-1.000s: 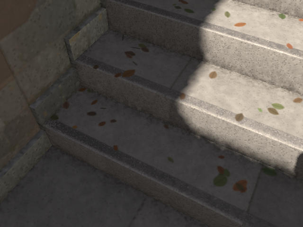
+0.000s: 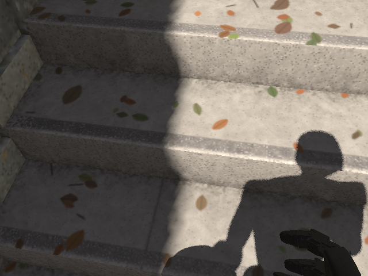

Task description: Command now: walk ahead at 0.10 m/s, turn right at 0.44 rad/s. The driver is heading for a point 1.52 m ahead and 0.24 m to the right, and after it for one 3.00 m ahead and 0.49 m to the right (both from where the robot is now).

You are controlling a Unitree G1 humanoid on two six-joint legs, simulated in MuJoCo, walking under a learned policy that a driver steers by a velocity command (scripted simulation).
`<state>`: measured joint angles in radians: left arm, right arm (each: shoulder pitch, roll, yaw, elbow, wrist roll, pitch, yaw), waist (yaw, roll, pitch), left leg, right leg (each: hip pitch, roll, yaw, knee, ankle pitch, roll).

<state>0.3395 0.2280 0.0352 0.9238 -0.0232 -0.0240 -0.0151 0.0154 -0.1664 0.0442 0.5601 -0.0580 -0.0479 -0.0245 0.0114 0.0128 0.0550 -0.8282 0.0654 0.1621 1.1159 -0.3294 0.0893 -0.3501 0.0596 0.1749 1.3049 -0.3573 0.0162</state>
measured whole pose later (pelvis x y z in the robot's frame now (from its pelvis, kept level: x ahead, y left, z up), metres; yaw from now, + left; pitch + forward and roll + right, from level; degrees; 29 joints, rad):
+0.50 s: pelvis +0.07 -0.03 +0.07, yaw -15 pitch +0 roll +1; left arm 0.27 0.19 0.02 0.67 0.03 0.06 0.02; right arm 0.12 -0.24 -0.04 0.72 0.01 0.07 -0.06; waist 0.02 0.06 -0.01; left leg -0.52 0.13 0.14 1.07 -0.48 -0.03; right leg -0.41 0.00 -0.07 0.75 -0.36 -0.08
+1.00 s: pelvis +0.14 -0.03 +0.11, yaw -18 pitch +1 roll +0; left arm 0.25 0.15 0.02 0.90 0.02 0.02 0.03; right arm 0.25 -0.17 -0.02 1.00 -0.01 0.02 -0.03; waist -0.01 -0.01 -0.02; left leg -0.22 0.03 0.03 0.42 -0.22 -0.01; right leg -0.15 0.04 -0.02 0.38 -0.25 -0.04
